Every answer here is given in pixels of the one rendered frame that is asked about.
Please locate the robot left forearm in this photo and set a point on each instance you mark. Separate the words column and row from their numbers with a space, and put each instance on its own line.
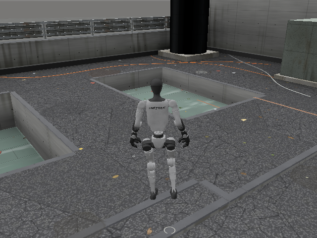
column 134, row 131

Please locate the left robot hand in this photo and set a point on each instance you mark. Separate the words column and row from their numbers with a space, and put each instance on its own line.
column 137, row 140

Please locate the humanoid robot torso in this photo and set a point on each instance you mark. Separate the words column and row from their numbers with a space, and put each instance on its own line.
column 157, row 116

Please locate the robot left foot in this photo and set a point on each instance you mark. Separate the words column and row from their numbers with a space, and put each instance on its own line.
column 153, row 195

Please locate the right robot upper arm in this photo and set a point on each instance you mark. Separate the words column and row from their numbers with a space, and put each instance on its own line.
column 175, row 111

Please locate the right robot hand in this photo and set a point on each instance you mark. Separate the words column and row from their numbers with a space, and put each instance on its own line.
column 187, row 140

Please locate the robot right forearm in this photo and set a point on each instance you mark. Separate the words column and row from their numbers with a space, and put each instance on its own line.
column 182, row 130

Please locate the left robot upper arm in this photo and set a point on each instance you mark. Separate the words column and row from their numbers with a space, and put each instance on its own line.
column 139, row 113

